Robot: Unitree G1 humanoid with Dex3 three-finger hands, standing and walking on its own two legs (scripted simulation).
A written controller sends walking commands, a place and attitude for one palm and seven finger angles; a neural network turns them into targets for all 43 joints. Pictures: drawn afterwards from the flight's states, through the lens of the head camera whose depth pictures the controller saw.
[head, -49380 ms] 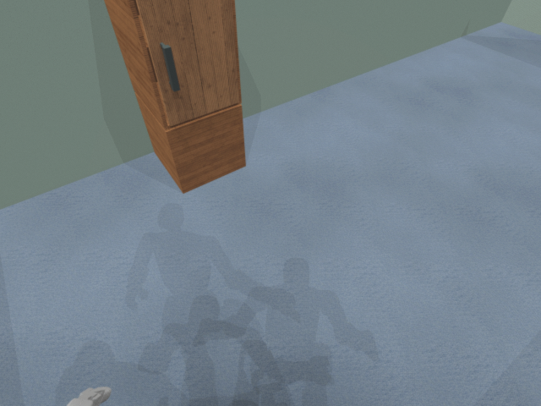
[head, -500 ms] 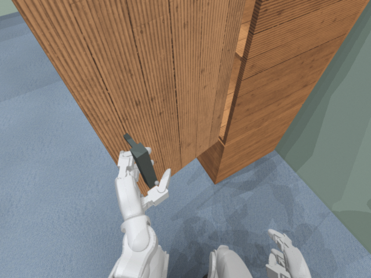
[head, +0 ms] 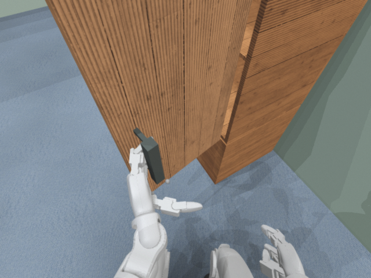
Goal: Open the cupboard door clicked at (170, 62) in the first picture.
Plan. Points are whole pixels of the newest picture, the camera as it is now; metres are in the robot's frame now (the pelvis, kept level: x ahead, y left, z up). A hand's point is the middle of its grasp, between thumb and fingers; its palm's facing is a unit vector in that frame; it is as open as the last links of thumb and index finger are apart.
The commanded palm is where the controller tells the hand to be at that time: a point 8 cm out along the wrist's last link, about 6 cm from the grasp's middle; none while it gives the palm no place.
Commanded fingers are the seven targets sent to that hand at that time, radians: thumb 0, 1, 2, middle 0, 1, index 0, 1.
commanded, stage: open thumb and fingers to let go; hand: left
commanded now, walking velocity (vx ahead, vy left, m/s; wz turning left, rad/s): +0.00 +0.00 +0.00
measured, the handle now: (148, 157) +0.37 +0.10 +0.03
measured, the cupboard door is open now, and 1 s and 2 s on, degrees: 100 100 100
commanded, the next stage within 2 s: slide the hand sideways off the handle in 0.02 s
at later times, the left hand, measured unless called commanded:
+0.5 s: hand (159, 196) +0.28 +0.07 +0.03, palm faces -0.11 -0.99 +0.04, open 16.4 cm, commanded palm +0.25 +0.12 +0.02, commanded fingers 0.00 -0.50 0.30 -0.15 -0.30 -0.15 -0.30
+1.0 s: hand (138, 219) +0.24 +0.11 +0.02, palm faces -0.10 -1.00 +0.01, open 16.4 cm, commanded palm +0.21 +0.16 +0.02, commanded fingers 0.00 -0.50 0.30 -0.15 -0.30 -0.15 -0.30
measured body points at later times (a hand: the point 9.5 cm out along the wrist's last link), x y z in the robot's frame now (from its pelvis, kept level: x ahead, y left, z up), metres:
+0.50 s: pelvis +0.00 +0.02 -0.01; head +0.09 +0.02 +0.43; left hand +0.28 +0.12 +0.03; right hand +0.17 -0.21 -0.10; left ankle +0.03 +0.12 -0.62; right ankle +0.04 -0.09 -0.62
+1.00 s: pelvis +0.01 +0.02 -0.02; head +0.11 +0.03 +0.42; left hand +0.23 +0.16 +0.02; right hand +0.22 -0.19 -0.10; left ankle +0.03 +0.12 -0.62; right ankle +0.04 -0.09 -0.62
